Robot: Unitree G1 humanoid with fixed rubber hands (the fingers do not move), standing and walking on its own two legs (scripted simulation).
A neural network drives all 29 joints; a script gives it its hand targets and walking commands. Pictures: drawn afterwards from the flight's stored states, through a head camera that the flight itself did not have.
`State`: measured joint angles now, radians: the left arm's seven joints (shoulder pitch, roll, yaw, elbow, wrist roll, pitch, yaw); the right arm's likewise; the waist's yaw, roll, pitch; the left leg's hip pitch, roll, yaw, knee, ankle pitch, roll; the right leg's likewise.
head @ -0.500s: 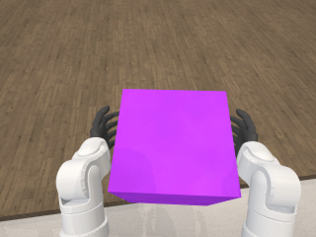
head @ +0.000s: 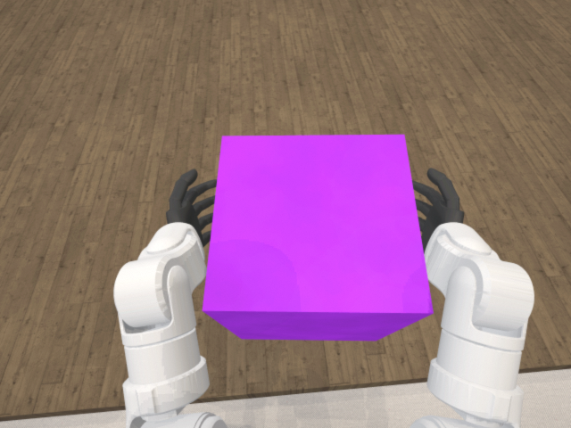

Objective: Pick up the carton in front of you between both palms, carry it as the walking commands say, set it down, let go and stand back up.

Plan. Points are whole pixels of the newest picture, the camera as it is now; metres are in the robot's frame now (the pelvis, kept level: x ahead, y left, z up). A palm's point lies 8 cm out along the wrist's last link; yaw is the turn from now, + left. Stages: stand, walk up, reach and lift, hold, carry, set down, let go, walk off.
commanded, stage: carry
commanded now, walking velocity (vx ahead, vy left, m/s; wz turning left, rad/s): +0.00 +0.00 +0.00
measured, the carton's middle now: (310, 253) +0.36 +0.00 +0.04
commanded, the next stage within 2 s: none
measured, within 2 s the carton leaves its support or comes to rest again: neither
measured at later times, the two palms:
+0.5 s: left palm (167, 218) +0.38 +0.19 +0.10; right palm (405, 222) +0.38 -0.11 +0.10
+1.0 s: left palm (177, 244) +0.33 +0.16 +0.11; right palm (438, 247) +0.33 -0.14 +0.11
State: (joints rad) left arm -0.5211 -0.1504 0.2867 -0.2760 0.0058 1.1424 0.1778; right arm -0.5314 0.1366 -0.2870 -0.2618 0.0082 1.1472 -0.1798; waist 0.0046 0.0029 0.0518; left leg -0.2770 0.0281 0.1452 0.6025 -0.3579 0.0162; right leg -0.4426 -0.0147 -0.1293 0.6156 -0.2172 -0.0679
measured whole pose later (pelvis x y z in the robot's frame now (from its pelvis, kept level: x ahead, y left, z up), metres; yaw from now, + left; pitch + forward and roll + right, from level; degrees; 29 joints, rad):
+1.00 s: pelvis +0.02 +0.01 +0.00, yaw +0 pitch +2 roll +0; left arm -0.42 -0.12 0.25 -0.04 0.06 1.10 0.15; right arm -0.44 0.12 -0.25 -0.02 -0.06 1.10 -0.14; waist 0.00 0.00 -0.09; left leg -0.30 0.02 0.13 0.54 -0.27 0.04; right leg -0.27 -0.02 -0.09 0.54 -0.30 -0.02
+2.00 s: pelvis -0.02 +0.00 +0.00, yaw -1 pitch +1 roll +0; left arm -0.45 -0.12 0.26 -0.02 0.06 1.10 0.15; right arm -0.45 0.12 -0.26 -0.02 -0.06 1.10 -0.15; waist 0.00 0.00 -0.07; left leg -0.34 0.05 0.14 0.53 -0.21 0.03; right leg -0.32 -0.01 -0.10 0.54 -0.24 -0.03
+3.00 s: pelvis -0.02 +0.00 +0.00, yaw -1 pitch +2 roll +0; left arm -0.45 -0.12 0.26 -0.02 0.06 1.10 0.15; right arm -0.45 0.12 -0.26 -0.02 -0.06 1.10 -0.15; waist 0.00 0.00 -0.08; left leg -0.35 0.06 0.14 0.53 -0.21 0.02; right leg -0.33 -0.01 -0.11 0.54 -0.24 -0.04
